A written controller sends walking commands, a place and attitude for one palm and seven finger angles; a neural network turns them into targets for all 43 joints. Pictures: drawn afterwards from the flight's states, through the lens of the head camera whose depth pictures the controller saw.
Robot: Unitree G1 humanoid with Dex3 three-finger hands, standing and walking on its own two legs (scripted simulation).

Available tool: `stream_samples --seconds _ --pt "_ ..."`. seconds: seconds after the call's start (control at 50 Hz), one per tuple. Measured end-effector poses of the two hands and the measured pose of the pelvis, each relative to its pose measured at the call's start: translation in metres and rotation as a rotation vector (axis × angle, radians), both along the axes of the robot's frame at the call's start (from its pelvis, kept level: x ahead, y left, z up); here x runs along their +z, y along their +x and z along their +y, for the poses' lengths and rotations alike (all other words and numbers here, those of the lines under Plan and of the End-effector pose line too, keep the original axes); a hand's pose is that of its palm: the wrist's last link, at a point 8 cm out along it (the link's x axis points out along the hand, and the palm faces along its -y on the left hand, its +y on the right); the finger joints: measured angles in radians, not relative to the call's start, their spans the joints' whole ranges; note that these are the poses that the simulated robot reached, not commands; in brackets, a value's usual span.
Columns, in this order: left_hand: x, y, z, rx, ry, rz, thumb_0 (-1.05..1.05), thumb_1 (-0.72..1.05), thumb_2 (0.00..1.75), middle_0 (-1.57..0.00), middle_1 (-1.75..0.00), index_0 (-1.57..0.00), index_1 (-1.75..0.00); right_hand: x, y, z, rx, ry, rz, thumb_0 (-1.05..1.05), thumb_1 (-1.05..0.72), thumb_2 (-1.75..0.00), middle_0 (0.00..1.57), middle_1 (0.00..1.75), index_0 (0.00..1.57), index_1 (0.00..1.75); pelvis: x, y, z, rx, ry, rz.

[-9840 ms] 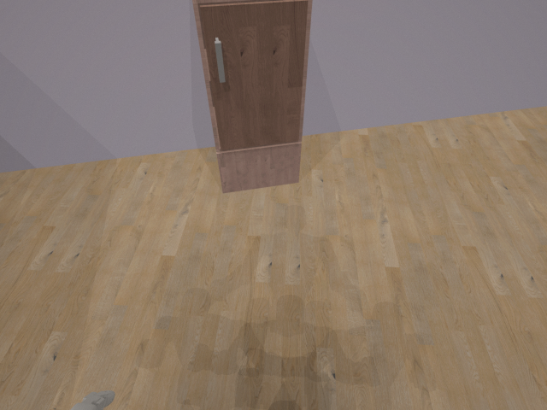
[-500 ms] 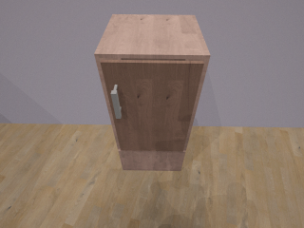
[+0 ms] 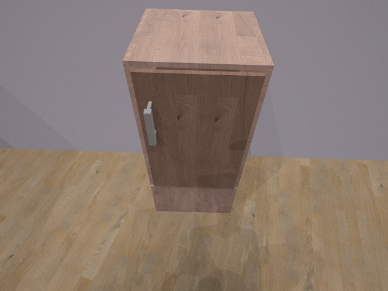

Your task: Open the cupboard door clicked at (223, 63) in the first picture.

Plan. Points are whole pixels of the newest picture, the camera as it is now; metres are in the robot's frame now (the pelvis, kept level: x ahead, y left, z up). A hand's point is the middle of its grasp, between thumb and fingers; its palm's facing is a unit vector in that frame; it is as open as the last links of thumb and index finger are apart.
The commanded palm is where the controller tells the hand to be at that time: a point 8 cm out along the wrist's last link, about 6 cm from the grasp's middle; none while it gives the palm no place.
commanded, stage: look again from close up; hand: left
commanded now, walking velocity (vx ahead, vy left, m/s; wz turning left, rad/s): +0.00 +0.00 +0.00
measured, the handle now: (151, 124) +0.60 +0.17 -0.05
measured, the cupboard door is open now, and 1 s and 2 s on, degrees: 0 0 0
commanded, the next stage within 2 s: shuffle to correct the standing spot in 0.50 s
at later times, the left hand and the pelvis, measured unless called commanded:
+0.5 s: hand out of the picture +0.07 +0.21 -0.17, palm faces +0.03 -0.97 -0.26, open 7.4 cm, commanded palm none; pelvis +0.00 +0.01 +0.00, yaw +0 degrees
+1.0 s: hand out of the picture -0.04 +0.15 -0.17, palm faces +0.06 -0.98 -0.18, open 7.4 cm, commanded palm none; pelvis +0.02 -0.01 +0.00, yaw +0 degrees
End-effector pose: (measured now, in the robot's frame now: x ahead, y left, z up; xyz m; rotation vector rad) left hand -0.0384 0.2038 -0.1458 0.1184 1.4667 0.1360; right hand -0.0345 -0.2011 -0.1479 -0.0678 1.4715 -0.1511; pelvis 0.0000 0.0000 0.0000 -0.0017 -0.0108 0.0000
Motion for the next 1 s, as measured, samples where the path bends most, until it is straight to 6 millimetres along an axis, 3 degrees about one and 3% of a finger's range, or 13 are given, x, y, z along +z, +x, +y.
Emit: stream_samples --seconds 0.1,0.28,0.42,0.54,0.7,0.88,1.0 --pt "-0.006 0.015 0.016 0.005 0.036 -0.048 0.01 0.91 0.9 -0.2 -0.3 -0.2 -0.3 0.001 0.033 -0.02 0.035 -0.063 -0.097 0.0 -0.9 -0.9 0.21 0.3 0.2 0.3 -0.007 0.005 0.0 0.023 -0.015 0.013" --pt "-0.001 0.074 0.039 -0.013 0.075 -0.222 0.01 0.91 0.9 -0.2 -0.3 -0.19 -0.3 0.013 0.098 -0.038 0.08 -0.129 -0.279 0.0 -0.91 -0.9 0.2 0.3 0.2 0.3 -0.008 0.015 0.004 0.011 -0.015 -0.014" --pt "0.01 0.097 0.05 -0.042 0.099 -0.302 0.0 0.91 0.9 -0.2 -0.3 -0.19 -0.3 0.021 0.12 -0.04 0.108 -0.131 -0.352 0.0 -0.9 -0.9 0.2 0.3 0.2 0.3 -0.006 0.009 0.006 0.006 -0.012 -0.032" --pt "0.013 0.09 0.054 -0.056 0.104 -0.286 0.0 0.91 0.9 -0.2 -0.3 -0.2 -0.3 0.022 0.111 -0.04 0.114 -0.122 -0.329 0.0 -0.9 -0.9 0.2 0.3 0.2 0.3 -0.003 0.003 0.007 0.006 -0.011 -0.032" --pt "0.008 0.056 0.05 -0.042 0.085 -0.189 0.01 0.91 0.9 -0.2 -0.3 -0.19 -0.3 0.016 0.073 -0.035 0.092 -0.107 -0.217 0.0 -0.9 -0.9 0.2 0.3 0.2 0.3 -0.001 0.0 0.008 0.006 -0.009 -0.03" --pt "0.001 0.009 0.021 -0.004 0.027 -0.027 0.01 0.91 0.9 -0.2 -0.3 -0.19 -0.3 0.005 0.031 -0.032 0.031 -0.075 -0.077 0.0 -0.9 -0.9 0.21 0.3 0.2 0.3 -0.002 0.009 -0.001 -0.003 -0.003 -0.017" --pt "0.002 -0.009 -0.004 0.048 0.012 0.039 0.01 0.91 0.9 -0.2 -0.3 -0.19 -0.3 0.0 0.028 -0.04 0.017 -0.063 -0.025 0.0 -0.9 -0.9 0.21 0.3 0.2 0.3 -0.004 0.024 -0.014 0.0 -0.008 -0.002"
